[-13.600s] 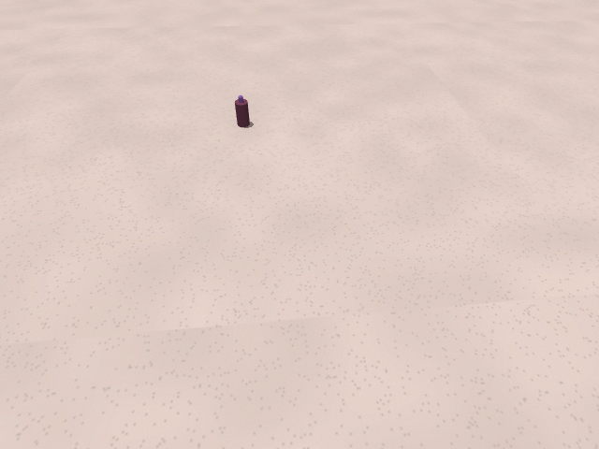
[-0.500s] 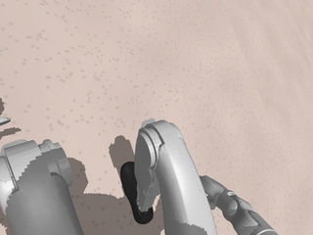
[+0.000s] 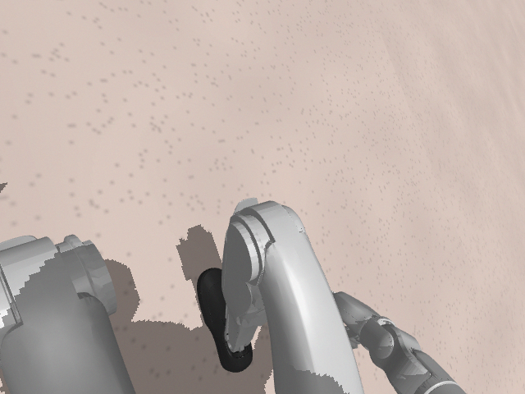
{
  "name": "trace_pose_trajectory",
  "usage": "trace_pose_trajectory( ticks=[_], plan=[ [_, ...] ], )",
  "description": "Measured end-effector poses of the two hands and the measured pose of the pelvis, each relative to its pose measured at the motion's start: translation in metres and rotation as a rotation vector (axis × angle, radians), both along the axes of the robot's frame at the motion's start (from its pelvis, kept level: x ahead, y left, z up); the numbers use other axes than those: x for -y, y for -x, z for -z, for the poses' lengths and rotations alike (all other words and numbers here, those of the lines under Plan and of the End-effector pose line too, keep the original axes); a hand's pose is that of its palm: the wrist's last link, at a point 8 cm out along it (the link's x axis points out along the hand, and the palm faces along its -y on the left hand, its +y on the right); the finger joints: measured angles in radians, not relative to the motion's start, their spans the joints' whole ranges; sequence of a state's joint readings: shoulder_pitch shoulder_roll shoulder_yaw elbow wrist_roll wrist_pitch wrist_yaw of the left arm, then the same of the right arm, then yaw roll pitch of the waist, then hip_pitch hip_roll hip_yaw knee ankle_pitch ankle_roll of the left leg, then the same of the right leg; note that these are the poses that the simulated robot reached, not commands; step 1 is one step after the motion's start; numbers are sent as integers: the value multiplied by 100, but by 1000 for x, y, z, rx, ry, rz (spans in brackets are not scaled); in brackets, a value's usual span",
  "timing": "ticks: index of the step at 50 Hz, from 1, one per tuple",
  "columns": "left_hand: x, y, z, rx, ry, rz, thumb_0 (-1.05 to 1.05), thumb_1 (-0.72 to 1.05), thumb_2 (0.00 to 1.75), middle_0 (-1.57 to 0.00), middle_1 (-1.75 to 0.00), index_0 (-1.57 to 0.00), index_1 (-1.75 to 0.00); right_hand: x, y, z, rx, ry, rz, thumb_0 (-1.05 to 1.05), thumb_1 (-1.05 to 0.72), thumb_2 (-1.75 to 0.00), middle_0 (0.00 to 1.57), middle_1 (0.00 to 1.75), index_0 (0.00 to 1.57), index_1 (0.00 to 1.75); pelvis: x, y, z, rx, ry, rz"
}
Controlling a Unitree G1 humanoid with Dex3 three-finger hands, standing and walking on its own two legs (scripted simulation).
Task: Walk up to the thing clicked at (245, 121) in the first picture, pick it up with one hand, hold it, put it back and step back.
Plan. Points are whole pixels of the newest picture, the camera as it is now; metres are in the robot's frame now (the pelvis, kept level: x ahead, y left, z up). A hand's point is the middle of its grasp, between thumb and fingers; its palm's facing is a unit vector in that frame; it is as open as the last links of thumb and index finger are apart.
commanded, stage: close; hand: left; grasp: from the side
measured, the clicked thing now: out of the picture +0.44 +0.30 -0.18
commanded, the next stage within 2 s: settle in 0.08 s
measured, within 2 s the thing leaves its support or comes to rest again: leaves its support in 0.52 s
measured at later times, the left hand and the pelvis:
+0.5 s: hand out of the picture +0.43 +0.30 -0.16, palm faces +0.37 -0.93 +0.00, open 10.6 cm; pelvis +0.00 +0.00 +0.01, yaw +0 degrees
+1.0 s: hand out of the picture +0.41 +0.32 -0.05, palm faces +0.36 -0.93 -0.05, open 10.6 cm; pelvis +0.01 -0.01 +0.03, yaw +4 degrees
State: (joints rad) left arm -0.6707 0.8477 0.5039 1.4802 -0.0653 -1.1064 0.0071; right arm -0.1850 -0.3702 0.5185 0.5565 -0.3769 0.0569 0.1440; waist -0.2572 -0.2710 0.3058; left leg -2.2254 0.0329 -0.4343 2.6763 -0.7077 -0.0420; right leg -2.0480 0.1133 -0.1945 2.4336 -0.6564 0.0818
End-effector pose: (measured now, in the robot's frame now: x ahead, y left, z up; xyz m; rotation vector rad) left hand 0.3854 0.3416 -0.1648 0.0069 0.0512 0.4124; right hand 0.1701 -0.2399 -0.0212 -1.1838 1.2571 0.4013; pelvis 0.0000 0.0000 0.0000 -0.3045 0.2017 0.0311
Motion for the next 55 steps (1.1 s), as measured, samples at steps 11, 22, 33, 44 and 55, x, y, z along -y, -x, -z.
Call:
trace_pose_trajectory(
  ticks=[11,22,33,44,55],
  plan=[
    [-1,-7,1,5,0,12,-1,-24,78,-62,-89,-65,-90,-4,1,-3,-15,8,5,-1,-87,-90,21,30,21,30,-2,-1,-3,-7,13,2],
    [4,-5,0,2,13,35,-2,-35,95,-61,-99,-64,-101,-5,-2,-5,-9,9,20,-1,-90,-90,21,30,21,30,-2,0,-6,-13,16,-1],
    [-7,3,-34,41,-20,27,-2,-40,100,-62,-101,-65,-103,-2,-3,-3,12,-37,91,-1,-90,-90,21,30,21,30,2,-3,-13,-56,-5,-17],
    [-19,13,-91,42,-51,53,-2,-41,102,-63,-100,-66,-102,2,-6,5,67,-148,216,0,-90,-90,21,30,21,30,7,-5,-24,-135,-38,-40],
    [-22,20,-133,14,-64,60,-2,-42,104,-63,-100,-67,-102,4,-12,15,103,-241,347,0,-89,-90,21,30,21,30,12,-12,-37,-225,-77,-66]
  ],
)
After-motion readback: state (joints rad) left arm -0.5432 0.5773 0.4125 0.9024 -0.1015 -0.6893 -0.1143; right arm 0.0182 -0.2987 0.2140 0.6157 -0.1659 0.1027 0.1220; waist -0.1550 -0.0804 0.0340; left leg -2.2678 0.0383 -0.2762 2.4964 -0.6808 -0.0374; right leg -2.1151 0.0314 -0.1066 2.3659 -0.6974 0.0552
